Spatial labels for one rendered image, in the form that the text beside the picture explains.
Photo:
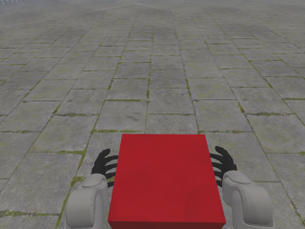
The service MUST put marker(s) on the robot right forearm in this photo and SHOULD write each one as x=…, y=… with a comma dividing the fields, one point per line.
x=252, y=206

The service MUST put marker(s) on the robot left forearm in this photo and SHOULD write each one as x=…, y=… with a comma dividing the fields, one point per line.
x=85, y=206

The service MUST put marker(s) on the robot left hand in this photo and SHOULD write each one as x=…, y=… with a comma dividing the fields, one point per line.
x=100, y=168

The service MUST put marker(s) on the carton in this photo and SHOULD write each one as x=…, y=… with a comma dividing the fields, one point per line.
x=165, y=181

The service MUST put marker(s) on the robot right hand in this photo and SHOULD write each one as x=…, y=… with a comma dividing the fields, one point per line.
x=226, y=166

